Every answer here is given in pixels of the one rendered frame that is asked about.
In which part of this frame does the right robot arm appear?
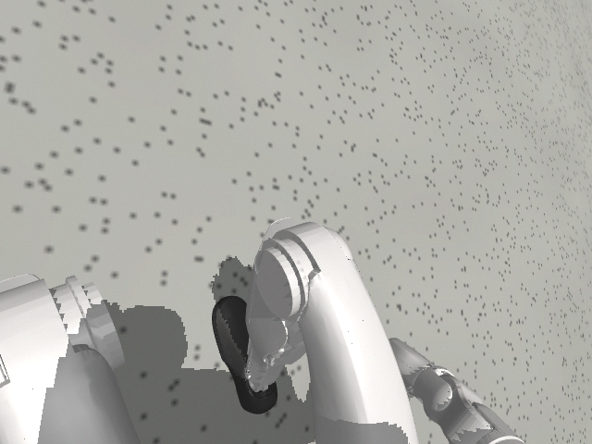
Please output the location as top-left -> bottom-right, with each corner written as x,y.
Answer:
413,366 -> 524,444

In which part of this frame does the right robot hand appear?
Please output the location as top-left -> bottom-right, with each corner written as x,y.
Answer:
388,338 -> 435,401

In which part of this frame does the right robot foot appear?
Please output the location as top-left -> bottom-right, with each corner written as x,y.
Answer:
212,296 -> 278,414

